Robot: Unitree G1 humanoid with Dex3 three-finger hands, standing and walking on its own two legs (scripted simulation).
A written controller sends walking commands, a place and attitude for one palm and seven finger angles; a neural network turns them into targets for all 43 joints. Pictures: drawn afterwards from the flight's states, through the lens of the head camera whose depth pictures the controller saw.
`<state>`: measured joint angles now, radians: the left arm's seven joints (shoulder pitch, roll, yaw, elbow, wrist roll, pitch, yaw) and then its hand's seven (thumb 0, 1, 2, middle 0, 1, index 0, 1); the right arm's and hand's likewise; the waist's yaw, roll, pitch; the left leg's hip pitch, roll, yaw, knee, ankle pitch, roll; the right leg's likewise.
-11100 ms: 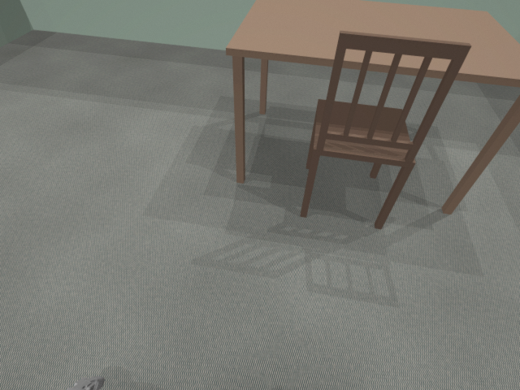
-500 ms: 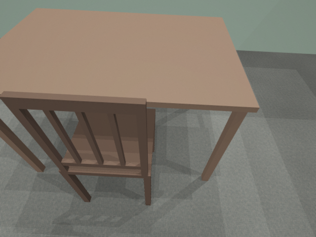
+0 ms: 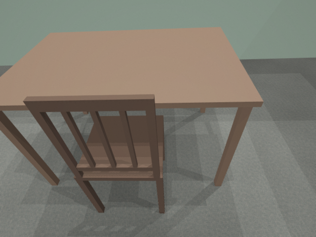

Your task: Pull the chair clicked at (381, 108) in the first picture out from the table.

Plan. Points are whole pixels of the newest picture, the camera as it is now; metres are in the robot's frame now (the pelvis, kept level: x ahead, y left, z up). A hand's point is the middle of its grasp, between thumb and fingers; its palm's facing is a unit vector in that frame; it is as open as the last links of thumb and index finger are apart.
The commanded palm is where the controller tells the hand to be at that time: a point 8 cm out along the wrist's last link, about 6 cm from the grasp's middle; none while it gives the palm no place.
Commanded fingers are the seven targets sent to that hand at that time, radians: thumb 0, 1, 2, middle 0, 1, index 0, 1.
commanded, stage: come to a stop and stand still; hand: left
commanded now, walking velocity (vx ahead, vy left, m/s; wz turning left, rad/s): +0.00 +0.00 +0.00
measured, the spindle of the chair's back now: (105, 141) +0.45 +0.24 -0.07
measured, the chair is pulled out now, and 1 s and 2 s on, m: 0.00 0.00 0.00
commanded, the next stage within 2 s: look again from close up in 0.28 s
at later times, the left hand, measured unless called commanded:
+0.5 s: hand out of the picture -0.03 +0.17 -0.15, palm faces +0.02 -0.98 -0.20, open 7.4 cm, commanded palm none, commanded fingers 0.00 0.90 0.90 -0.20 -0.30 -0.20 -0.30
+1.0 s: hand out of the picture +0.05 +0.15 -0.15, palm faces +0.00 -0.98 -0.19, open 7.4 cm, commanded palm none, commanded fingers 0.00 0.90 0.90 -0.20 -0.30 -0.20 -0.30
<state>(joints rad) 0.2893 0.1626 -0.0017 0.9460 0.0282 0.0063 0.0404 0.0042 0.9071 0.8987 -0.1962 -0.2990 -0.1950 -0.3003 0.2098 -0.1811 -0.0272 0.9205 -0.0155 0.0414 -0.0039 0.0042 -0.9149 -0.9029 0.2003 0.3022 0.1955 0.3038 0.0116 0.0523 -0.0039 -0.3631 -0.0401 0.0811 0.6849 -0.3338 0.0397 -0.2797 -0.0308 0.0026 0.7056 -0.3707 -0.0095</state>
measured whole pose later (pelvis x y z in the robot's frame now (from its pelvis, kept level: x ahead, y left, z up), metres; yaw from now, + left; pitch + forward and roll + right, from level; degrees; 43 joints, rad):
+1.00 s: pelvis +0.05 -0.02 +0.02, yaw -1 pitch +0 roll +0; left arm 0.32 0.16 -0.03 1.09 0.01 -0.02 0.04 0.01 0.91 0.90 -0.20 -0.30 -0.20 -0.30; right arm 0.28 -0.16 0.01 1.10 0.00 -0.03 -0.02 0.01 -0.92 -0.90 0.20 0.30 0.19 0.30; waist 0.00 -0.01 -0.01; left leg -0.21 0.00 0.06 0.42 -0.21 0.01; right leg -0.13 0.04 0.03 0.42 -0.29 -0.03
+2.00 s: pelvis +0.05 -0.04 +0.02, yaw +0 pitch -1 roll +0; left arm 0.37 0.13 -0.03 1.11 0.01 -0.03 0.04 0.00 0.91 0.90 -0.20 -0.30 -0.19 -0.30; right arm 0.30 -0.13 0.02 1.14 0.00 -0.02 -0.03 0.01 -0.92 -0.90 0.20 0.30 0.19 0.30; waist 0.01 -0.01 0.01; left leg -0.18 0.02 0.05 0.40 -0.21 -0.01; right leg -0.09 0.05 0.02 0.38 -0.28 -0.05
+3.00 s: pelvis +0.05 -0.03 +0.02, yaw +0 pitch +0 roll +0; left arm 0.36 0.13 -0.03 1.09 0.01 -0.02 0.05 0.00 0.91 0.90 -0.20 -0.30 -0.19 -0.30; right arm 0.31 -0.12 0.02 1.15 0.00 -0.03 -0.03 0.01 -0.92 -0.90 0.20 0.30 0.19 0.30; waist 0.00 -0.02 0.02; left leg -0.19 0.00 0.05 0.41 -0.21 0.01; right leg -0.10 0.04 0.02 0.39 -0.28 -0.03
